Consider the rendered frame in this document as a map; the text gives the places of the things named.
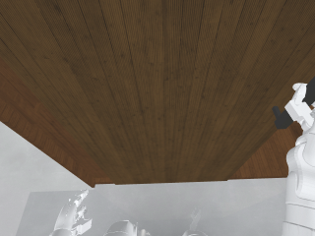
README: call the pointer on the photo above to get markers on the robot right forearm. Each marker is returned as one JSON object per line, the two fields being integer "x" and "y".
{"x": 300, "y": 188}

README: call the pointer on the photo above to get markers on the wardrobe door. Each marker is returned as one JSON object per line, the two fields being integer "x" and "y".
{"x": 49, "y": 125}
{"x": 162, "y": 91}

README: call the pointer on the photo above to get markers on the handle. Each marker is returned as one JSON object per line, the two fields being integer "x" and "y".
{"x": 283, "y": 120}
{"x": 8, "y": 95}

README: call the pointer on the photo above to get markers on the left robot hand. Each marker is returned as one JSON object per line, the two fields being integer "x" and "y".
{"x": 69, "y": 216}

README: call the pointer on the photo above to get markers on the left robot thigh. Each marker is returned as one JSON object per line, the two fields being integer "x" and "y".
{"x": 121, "y": 228}

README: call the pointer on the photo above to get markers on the right robot hand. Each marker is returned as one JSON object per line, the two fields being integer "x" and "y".
{"x": 299, "y": 111}

